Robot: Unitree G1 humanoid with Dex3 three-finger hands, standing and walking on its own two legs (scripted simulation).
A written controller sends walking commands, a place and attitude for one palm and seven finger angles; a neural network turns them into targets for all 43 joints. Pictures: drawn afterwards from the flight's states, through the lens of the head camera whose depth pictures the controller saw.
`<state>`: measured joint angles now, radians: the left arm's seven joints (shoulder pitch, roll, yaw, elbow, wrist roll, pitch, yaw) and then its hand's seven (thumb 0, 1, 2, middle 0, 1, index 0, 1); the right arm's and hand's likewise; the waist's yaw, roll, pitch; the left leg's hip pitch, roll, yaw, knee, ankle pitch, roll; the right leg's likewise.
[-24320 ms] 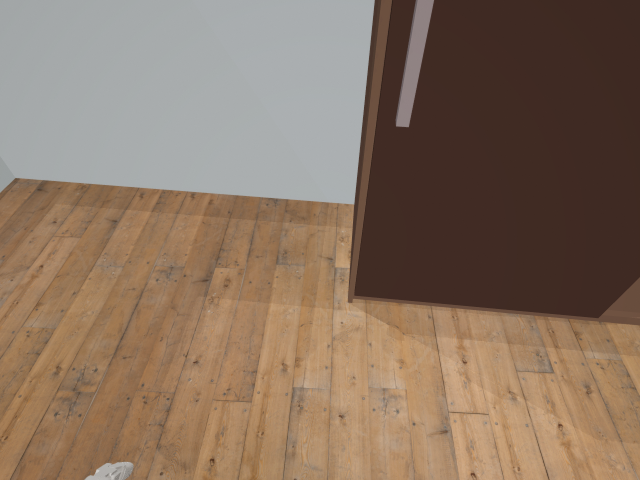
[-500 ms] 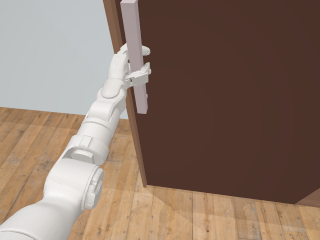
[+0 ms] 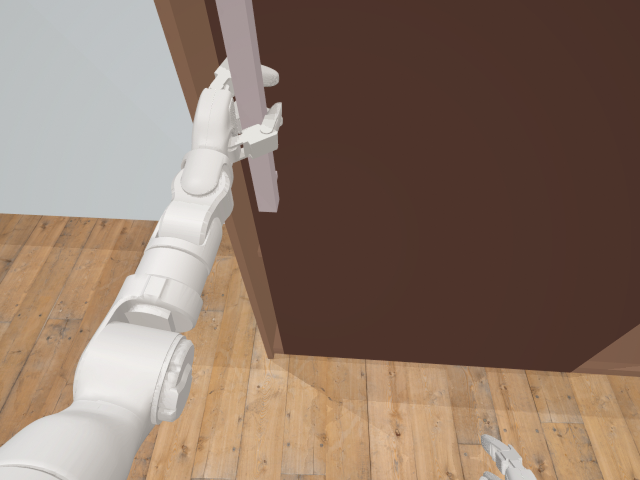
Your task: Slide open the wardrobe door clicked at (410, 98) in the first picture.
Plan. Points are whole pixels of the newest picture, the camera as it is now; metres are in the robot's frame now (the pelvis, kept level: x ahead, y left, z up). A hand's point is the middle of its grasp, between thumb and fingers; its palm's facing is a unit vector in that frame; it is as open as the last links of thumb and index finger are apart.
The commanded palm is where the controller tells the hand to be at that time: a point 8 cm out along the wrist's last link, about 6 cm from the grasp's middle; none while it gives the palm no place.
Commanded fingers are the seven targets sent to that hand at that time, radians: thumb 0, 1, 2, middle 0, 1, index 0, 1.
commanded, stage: step sideways, sliding the door along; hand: left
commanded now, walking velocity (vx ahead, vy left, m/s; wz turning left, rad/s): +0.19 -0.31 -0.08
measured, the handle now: (257, 105) +0.51 +0.10 +0.20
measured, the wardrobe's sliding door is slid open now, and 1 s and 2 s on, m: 0.04 0.18 0.55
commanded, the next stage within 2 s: none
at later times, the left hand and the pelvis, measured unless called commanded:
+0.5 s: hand (286, 131) +0.47 +0.06 +0.19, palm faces +0.22 -0.97 -0.11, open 6.4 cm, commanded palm +0.44 +0.03 +0.20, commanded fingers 0.00 0.90 0.90 -0.45 -1.40 -0.45 -1.40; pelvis +0.03 -0.13 -0.01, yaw +4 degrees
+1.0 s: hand (395, 134) +0.47 -0.07 +0.19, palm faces +0.36 -0.92 -0.17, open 6.9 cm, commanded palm +0.43 -0.09 +0.20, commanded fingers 0.00 0.90 0.90 -0.45 -1.40 -0.45 -1.40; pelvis +0.13 -0.29 -0.02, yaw +9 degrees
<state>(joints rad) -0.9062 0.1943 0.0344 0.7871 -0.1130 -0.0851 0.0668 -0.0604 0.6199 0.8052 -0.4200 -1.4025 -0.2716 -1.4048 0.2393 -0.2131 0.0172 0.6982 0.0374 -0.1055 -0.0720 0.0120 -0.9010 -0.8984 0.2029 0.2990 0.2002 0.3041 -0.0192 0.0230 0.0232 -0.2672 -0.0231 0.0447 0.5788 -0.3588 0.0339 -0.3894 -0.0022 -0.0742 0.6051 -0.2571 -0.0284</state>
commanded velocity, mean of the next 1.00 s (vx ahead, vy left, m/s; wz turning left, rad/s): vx -0.19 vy -0.27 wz -0.17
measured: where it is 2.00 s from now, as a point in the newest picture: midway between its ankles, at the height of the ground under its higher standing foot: outside the picture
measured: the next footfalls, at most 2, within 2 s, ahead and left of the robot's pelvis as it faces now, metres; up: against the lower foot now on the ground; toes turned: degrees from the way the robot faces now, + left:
right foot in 0.18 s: +0.10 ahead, -0.17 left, +0.00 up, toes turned +0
right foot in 0.56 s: +0.11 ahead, -0.32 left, +0.00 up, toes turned +2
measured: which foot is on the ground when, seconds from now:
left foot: down 0.00-0.60, up 0.62-0.68, down 0.70-0.98, up 1.00-1.00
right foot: down 0.00-0.00, up 0.02-0.16, down 0.18-0.32, up 0.34-0.54, down 0.56-0.72, up 0.74-0.94, down 0.96-1.00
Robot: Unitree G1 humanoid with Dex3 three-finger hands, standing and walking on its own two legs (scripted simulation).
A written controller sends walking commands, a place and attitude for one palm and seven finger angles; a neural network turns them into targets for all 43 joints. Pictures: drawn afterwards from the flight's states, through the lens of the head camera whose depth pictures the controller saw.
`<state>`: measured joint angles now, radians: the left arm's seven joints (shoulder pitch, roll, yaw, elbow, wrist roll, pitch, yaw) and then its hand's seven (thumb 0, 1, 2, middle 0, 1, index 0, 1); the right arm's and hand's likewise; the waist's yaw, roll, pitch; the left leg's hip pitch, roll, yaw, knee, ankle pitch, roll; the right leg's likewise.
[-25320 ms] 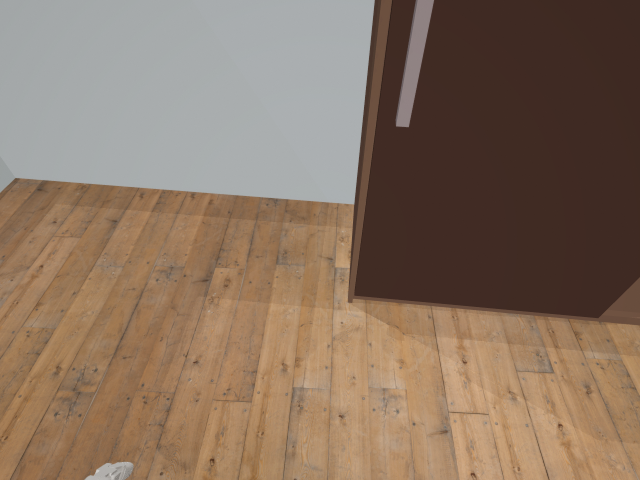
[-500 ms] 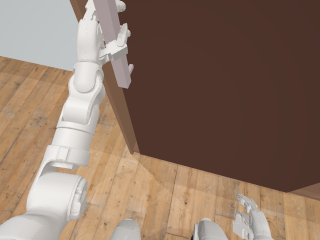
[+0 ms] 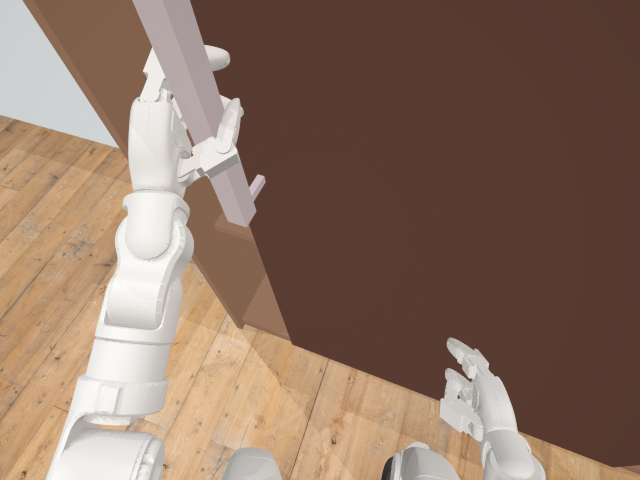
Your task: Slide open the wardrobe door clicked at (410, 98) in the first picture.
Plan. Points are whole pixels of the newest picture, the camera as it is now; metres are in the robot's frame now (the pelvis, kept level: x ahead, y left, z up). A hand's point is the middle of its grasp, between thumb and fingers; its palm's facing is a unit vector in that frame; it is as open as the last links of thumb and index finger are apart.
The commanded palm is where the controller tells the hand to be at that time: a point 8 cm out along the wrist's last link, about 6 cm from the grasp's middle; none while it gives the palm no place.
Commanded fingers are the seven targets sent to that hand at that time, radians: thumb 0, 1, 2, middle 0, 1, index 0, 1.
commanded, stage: step sideways, sliding the door along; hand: left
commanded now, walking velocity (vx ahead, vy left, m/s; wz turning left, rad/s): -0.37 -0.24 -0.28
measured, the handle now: (219, 104) +0.41 +0.18 +0.22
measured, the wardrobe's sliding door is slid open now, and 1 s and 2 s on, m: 0.18 0.55 0.58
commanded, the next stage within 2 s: stop walking and hold the door there in 1.40 s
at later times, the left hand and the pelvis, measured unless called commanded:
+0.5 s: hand (443, 200) +0.33 -0.04 +0.21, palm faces -0.05 -0.99 -0.13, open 6.8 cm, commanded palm +0.31 -0.03 +0.20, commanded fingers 0.00 0.90 0.90 -0.45 -1.40 -0.45 -1.40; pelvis -0.03 -0.12 +0.03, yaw -9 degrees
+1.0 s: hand out of the picture +0.29 -0.20 +0.22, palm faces -0.06 -0.99 -0.08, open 6.7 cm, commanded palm +0.27 -0.18 +0.21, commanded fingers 0.00 0.90 0.90 -0.45 -1.40 -0.45 -1.40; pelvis -0.13 -0.26 +0.03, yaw -14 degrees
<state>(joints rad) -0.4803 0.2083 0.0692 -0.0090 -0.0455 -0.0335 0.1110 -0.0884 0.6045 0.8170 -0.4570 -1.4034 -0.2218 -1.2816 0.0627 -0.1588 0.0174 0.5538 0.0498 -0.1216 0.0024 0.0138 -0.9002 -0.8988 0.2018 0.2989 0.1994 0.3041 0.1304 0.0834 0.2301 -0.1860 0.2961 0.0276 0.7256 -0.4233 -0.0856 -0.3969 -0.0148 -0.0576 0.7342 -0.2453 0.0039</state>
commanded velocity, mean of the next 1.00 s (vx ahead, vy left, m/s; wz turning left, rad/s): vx -0.15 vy -0.28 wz -0.10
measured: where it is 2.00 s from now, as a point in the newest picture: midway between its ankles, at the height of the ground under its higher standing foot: outside the picture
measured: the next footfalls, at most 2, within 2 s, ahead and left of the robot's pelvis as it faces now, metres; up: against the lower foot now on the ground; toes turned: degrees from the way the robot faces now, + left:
left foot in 0.18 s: +0.01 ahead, +0.09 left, +0.00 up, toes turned +6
right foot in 0.54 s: +0.03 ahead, -0.28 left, +0.00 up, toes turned -13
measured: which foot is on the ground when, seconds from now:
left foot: up 0.00-0.16, down 0.18-0.54, up 0.56-0.80, down 0.82-1.00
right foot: down 0.00-0.18, up 0.20-0.52, down 0.54-0.80, up 0.82-1.00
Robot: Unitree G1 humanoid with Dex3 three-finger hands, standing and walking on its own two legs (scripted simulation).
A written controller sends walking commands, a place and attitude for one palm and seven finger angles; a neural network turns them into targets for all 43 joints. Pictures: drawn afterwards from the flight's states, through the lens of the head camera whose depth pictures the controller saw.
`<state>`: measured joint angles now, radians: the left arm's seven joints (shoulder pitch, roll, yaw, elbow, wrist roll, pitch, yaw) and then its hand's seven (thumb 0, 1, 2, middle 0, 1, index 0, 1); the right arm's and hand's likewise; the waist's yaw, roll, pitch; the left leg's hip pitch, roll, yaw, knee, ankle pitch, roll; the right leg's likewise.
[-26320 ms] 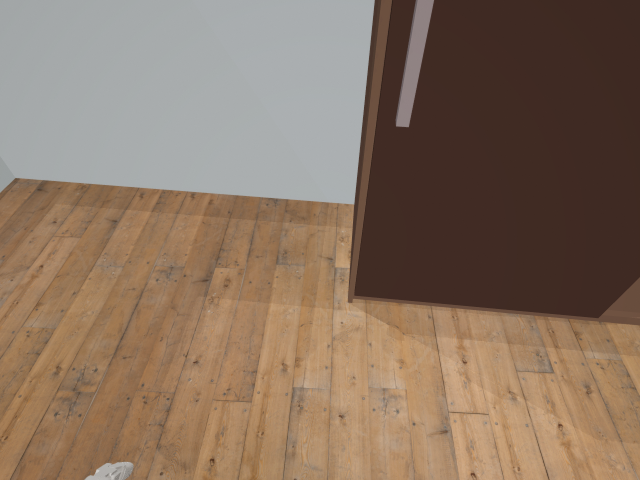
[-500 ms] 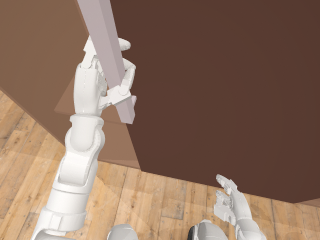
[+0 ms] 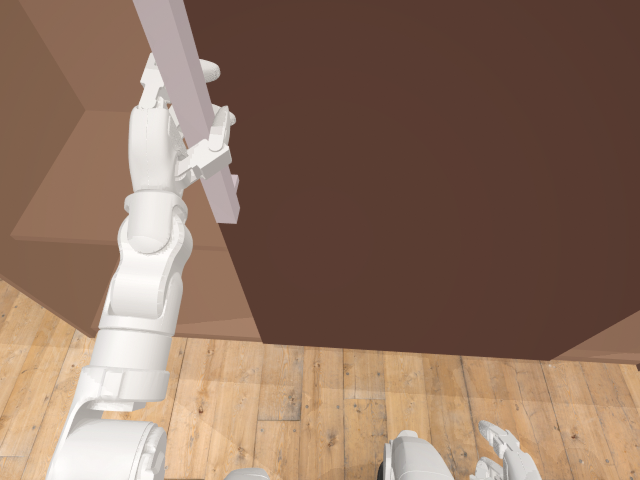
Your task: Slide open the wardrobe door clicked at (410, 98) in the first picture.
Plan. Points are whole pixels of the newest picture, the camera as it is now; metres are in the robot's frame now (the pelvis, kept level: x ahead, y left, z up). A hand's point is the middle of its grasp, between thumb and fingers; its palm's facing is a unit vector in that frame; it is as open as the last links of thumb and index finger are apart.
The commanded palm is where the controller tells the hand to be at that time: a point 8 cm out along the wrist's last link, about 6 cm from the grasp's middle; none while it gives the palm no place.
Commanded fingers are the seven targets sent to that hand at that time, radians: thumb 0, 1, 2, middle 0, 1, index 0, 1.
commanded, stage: step sideways, sliding the door along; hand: left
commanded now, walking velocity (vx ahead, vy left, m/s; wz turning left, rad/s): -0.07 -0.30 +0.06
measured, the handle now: (204, 110) +0.44 +0.19 +0.19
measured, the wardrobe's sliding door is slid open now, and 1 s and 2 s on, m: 0.55 0.58 0.58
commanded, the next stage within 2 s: stop walking and hold the door there in 0.40 s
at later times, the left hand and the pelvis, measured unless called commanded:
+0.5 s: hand (252, 139) +0.41 +0.13 +0.19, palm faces +0.50 -0.86 -0.09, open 7.0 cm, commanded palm +0.37 +0.15 +0.17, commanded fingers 0.00 0.90 0.90 -0.45 -1.40 -0.45 -1.40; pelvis +0.02 -0.17 -0.01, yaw +5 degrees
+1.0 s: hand (251, 140) +0.41 +0.13 +0.18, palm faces +0.58 -0.80 -0.17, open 7.0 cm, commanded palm +0.37 +0.15 +0.17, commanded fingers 0.00 0.90 0.90 -0.45 -1.40 -0.45 -1.40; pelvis +0.03 -0.20 +0.00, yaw +2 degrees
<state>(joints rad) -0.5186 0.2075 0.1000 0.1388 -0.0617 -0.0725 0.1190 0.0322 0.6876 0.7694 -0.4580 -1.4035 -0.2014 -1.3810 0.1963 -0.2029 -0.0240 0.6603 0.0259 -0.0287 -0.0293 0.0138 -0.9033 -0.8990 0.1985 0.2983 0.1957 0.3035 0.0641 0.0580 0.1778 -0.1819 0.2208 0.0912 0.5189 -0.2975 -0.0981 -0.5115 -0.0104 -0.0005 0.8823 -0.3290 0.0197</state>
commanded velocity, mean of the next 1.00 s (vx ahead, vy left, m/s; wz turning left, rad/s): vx -0.05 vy -0.08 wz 0.01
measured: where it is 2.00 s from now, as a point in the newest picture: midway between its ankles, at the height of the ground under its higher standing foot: outside the picture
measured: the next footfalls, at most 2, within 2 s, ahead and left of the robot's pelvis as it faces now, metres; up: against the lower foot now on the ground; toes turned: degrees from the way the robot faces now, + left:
right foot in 0.10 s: +0.08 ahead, -0.24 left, +0.00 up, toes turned -4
left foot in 0.24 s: +0.02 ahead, +0.06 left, +0.00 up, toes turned +10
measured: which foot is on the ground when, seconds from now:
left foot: down 0.00-0.10, up 0.12-0.22, down 0.24-0.52, up 0.54-0.72, down 0.74-1.00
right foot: up 0.00-0.08, down 0.10-0.24, up 0.26-0.50, down 0.52-0.76, up 0.78-1.00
